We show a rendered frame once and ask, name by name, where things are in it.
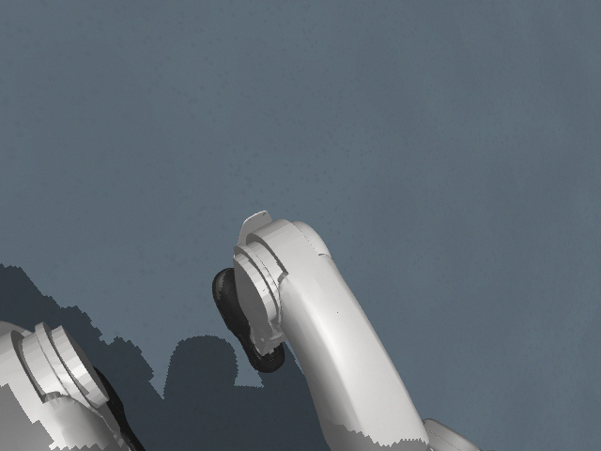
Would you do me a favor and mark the left robot foot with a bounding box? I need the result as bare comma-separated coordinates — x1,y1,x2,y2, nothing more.
93,366,146,451

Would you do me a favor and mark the right robot foot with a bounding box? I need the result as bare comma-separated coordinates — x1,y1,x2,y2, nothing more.
212,268,285,373

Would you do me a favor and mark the right robot hand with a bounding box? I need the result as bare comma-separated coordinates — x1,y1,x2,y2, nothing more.
421,418,483,451

